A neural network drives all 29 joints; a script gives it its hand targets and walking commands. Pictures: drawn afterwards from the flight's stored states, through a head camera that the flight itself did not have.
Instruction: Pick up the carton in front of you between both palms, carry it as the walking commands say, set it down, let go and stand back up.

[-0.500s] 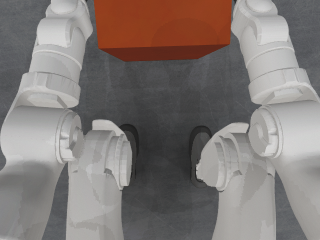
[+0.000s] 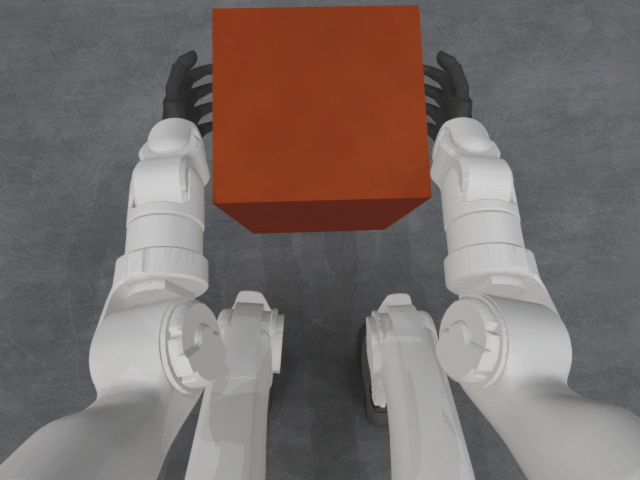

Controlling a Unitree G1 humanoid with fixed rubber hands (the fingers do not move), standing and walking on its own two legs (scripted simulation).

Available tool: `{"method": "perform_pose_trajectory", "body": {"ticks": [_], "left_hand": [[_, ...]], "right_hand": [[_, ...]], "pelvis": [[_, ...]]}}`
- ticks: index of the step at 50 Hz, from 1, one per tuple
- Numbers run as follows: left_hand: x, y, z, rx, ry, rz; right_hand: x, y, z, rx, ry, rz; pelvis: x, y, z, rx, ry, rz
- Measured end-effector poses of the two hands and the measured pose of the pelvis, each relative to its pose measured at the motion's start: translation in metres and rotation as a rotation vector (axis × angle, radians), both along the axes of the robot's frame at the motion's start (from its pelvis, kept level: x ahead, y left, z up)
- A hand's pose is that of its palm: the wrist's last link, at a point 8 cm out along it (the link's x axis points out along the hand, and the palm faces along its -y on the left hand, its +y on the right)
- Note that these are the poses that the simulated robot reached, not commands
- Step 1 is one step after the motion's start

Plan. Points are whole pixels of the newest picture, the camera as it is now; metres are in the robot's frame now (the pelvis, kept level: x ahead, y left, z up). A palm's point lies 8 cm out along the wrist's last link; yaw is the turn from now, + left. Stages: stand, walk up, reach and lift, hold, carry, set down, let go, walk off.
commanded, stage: reach and lift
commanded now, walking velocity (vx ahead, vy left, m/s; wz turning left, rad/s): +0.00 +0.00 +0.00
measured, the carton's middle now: (318, 144) +0.51 +0.02 -0.13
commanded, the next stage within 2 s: none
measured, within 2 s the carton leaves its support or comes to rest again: neither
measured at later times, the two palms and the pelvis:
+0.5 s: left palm (115, 88) +0.46 +0.17 +0.10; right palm (533, 91) +0.47 -0.13 +0.10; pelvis +0.05 +0.00 +0.13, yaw +0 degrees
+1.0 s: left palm out of the picture +0.42 +0.16 +0.25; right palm out of the picture +0.42 -0.14 +0.25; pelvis +0.09 +0.00 +0.26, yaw +1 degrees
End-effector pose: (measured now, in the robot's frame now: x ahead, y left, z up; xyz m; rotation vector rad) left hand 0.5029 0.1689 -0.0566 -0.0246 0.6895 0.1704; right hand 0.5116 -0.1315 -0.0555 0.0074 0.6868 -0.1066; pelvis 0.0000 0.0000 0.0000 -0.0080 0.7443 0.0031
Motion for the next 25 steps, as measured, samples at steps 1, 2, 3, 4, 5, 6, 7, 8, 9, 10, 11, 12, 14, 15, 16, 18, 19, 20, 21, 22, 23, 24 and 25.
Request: {"method": "perform_pose_trajectory", "body": {"ticks": [1,2,3,4,5,6,7,8,9,10,11,12,14,15,16,18,19,20,21,22,23,24,25], "left_hand": [[0.0,-0.001,0.005,0.001,-0.002,-0.001],[-0.001,-0.001,0.009,0.001,-0.003,-0.001],[-0.002,-0.001,0.014,0.002,-0.004,-0.001],[-0.003,-0.001,0.019,0.003,-0.004,0.0],[-0.005,-0.001,0.024,0.003,-0.005,0.001],[-0.006,-0.001,0.03,0.003,-0.006,0.003],[-0.008,0.0,0.035,0.003,-0.007,0.005],[-0.01,0.001,0.041,0.002,-0.007,0.007],[-0.012,0.001,0.047,0.002,-0.007,0.01],[-0.014,0.001,0.054,0.0,-0.007,0.012],[-0.016,0.002,0.06,-0.002,-0.006,0.013],[-0.018,0.002,0.067,-0.003,-0.006,0.014],[-0.022,0.002,0.08,-0.007,-0.005,0.015],[-0.023,0.002,0.087,-0.009,-0.004,0.015],[-0.025,0.002,0.093,-0.011,-0.004,0.014],[-0.028,0.001,0.107,-0.014,-0.002,0.012],[-0.03,0.0,0.114,-0.015,-0.001,0.01],[-0.032,0.0,0.12,-0.016,-0.001,0.009],[-0.034,-0.001,0.127,-0.017,0.0,0.008],[-0.035,-0.002,0.134,-0.018,0.001,0.006],[-0.037,-0.002,0.14,-0.018,0.001,0.006],[-0.039,-0.003,0.147,-0.018,0.002,0.005],[-0.041,-0.003,0.153,-0.018,0.002,0.004]], "right_hand": [[-0.001,-0.001,0.004,0.002,-0.002,-0.001],[-0.002,-0.001,0.008,0.004,-0.003,-0.002],[-0.003,-0.001,0.013,0.006,-0.004,-0.002],[-0.004,-0.001,0.018,0.007,-0.004,-0.002],[-0.005,-0.001,0.022,0.008,-0.005,0.0],[-0.006,-0.001,0.028,0.009,-0.006,0.001],[-0.008,0.0,0.033,0.01,-0.006,0.002],[-0.009,0.001,0.039,0.011,-0.006,0.003],[-0.011,0.001,0.045,0.01,-0.006,0.002],[-0.013,0.002,0.051,0.011,-0.006,0.002],[-0.014,0.002,0.058,0.011,-0.006,0.002],[-0.016,0.003,0.064,0.011,-0.005,0.001],[-0.02,0.003,0.078,0.011,-0.004,0.0],[-0.022,0.003,0.085,0.01,-0.003,-0.001],[-0.024,0.002,0.092,0.01,-0.003,-0.003],[-0.029,0.001,0.106,0.01,-0.001,-0.008],[-0.031,0.001,0.113,0.01,0.0,-0.01],[-0.033,0.0,0.12,0.01,0.001,-0.013],[-0.035,0.0,0.127,0.011,0.001,-0.015],[-0.037,-0.001,0.134,0.011,0.002,-0.016],[-0.039,-0.002,0.141,0.012,0.002,-0.017],[-0.042,-0.002,0.147,0.012,0.003,-0.018],[-0.044,-0.002,0.154,0.013,0.003,-0.018]], "pelvis": [[0.001,0.0,0.004,0.001,0.001,-0.002],[0.002,0.0,0.008,0.002,0.001,-0.003],[0.003,0.0,0.012,0.003,0.001,-0.004],[0.005,0.0,0.016,0.004,0.0,-0.005],[0.007,0.0,0.02,0.005,-0.001,-0.006],[0.008,0.0,0.025,0.006,-0.003,-0.007],[0.01,0.0,0.03,0.006,-0.006,-0.007],[0.012,0.0,0.035,0.007,-0.009,-0.007],[0.015,0.0,0.04,0.007,-0.014,-0.006],[0.017,0.0,0.045,0.007,-0.019,-0.006],[0.019,0.0,0.05,0.007,-0.026,-0.005],[0.021,0.0,0.056,0.006,-0.032,-0.004],[0.025,0.0,0.067,0.005,-0.048,-0.001],[0.028,0.0,0.072,0.005,-0.056,0.0],[0.03,0.0,0.078,0.004,-0.065,0.001],[0.034,0.001,0.09,0.003,-0.084,0.002],[0.036,0.001,0.096,0.003,-0.093,0.003],[0.038,0.001,0.101,0.003,-0.103,0.003],[0.039,0.001,0.107,0.003,-0.113,0.003],[0.041,0.002,0.113,0.003,-0.124,0.003],[0.043,0.002,0.119,0.003,-0.134,0.003],[0.045,0.002,0.125,0.003,-0.145,0.003],[0.047,0.002,0.131,0.003,-0.156,0.003]]}}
